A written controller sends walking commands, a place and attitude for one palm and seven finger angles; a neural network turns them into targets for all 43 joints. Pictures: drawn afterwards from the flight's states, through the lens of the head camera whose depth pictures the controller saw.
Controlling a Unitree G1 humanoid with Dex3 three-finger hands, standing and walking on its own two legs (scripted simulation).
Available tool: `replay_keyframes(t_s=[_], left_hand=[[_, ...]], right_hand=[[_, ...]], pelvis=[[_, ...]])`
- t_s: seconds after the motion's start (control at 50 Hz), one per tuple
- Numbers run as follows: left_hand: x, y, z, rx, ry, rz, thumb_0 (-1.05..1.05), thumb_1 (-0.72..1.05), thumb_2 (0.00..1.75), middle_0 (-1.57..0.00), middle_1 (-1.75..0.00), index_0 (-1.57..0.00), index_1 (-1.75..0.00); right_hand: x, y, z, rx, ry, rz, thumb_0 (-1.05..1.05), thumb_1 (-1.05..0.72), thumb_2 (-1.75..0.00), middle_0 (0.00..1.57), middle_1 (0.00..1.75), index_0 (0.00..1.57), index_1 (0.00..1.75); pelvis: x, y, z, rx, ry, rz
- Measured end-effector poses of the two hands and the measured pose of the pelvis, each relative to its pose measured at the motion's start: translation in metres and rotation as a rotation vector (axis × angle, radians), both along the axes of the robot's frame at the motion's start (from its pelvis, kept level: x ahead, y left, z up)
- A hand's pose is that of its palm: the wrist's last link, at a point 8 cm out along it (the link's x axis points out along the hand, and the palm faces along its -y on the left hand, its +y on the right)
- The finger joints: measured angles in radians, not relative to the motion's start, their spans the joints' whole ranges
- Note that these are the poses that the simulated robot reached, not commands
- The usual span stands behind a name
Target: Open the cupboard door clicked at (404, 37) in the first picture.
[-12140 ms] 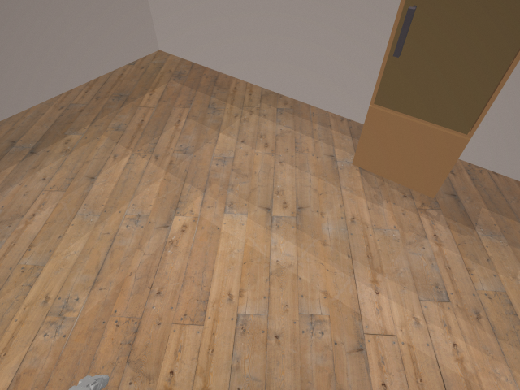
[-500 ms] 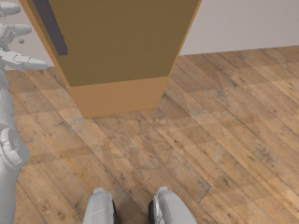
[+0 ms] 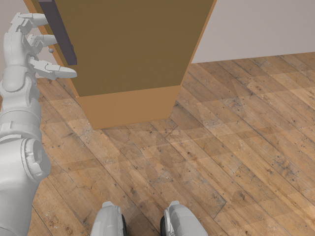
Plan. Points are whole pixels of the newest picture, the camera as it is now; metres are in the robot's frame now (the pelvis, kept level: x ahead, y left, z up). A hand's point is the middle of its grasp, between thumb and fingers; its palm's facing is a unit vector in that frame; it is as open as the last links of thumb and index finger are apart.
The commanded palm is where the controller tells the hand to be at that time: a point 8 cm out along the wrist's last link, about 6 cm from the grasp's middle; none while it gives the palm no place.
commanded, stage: slide the fingers in behind the handle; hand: left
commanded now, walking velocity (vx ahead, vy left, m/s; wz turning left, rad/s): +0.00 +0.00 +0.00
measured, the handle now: (61, 29) +0.60 +0.18 +0.09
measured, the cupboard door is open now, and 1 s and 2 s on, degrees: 0 0 0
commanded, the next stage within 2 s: close the thumb around the handle in 1.02 s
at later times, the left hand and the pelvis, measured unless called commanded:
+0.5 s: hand (65, 48) +0.55 +0.17 +0.08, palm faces +0.11 -0.99 -0.01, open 13.9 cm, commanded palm +0.52 +0.20 +0.08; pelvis +0.00 -0.02 +0.00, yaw +0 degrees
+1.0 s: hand (70, 48) +0.55 +0.16 +0.08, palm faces +0.11 -0.99 -0.03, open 14.0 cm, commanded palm +0.52 +0.19 +0.08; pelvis +0.00 -0.01 +0.00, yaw +1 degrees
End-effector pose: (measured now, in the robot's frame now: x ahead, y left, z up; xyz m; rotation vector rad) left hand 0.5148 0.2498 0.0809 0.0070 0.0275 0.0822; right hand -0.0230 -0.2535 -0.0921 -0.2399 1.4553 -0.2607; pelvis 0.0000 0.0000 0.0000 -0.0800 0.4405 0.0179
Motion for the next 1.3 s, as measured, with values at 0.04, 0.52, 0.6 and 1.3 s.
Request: replay_keyframes(t_s=[0.04, 0.52, 0.6, 1.3], left_hand=[[0.000, -0.005, 0.000, 0.000, -0.005, 0.003, -0.02, -0.50, 0.30, -0.30, -1.20, -0.30, -1.20], [0.007, -0.031, -0.003, 0.005, 0.009, 0.023, -0.02, -0.50, 0.30, -0.30, -1.20, -0.30, -1.21], [0.006, -0.035, -0.001, 0.007, -0.002, 0.020, -0.02, -0.50, 0.30, -0.30, -1.20, -0.30, -1.21], [0.008, -0.048, -0.001, 0.013, -0.011, 0.022, -0.02, -0.36, 0.36, -0.31, -1.22, -0.31, -1.22]], right_hand=[[0.000, -0.001, -0.001, 0.004, 0.001, 0.000, 0.00, -0.90, -0.90, 0.21, 0.30, 0.20, 0.30], [-0.006, -0.017, -0.003, 0.008, 0.019, -0.010, 0.00, -0.91, -0.90, 0.21, 0.30, 0.20, 0.30], [-0.003, -0.018, -0.003, 0.010, 0.009, -0.008, 0.00, -0.91, -0.90, 0.20, 0.30, 0.20, 0.30], [-0.008, -0.013, -0.006, 0.016, 0.011, -0.008, 0.00, -0.91, -0.90, 0.20, 0.30, 0.20, 0.30]], pelvis=[[0.000, -0.001, 0.000, 0.002, -0.001, 0.001], [0.001, -0.016, -0.002, 0.015, 0.008, 0.001], [0.002, -0.016, -0.001, 0.015, 0.005, 0.003], [0.000, -0.011, -0.003, 0.015, 0.007, 0.004]])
